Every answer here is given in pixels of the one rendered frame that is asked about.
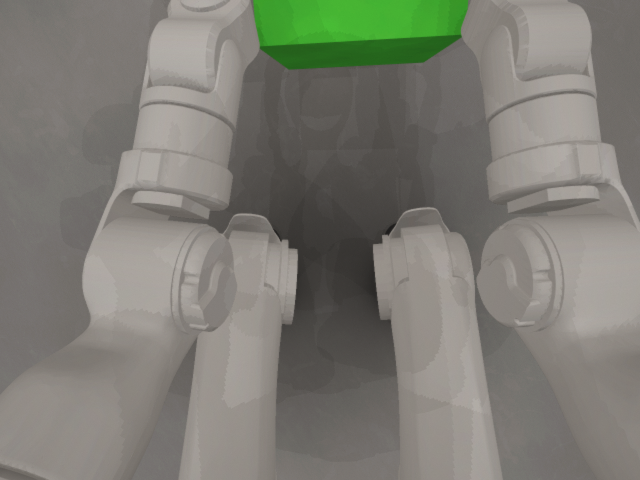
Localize robot right thigh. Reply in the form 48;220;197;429
373;224;503;480

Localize robot right forearm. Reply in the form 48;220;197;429
461;0;640;232

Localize robot left upper arm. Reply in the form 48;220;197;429
0;216;237;480

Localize carton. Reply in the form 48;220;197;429
253;0;468;70

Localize robot left forearm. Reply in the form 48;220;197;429
82;0;260;301

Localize robot right foot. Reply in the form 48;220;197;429
385;223;397;236

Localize robot right upper arm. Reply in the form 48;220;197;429
476;214;640;480

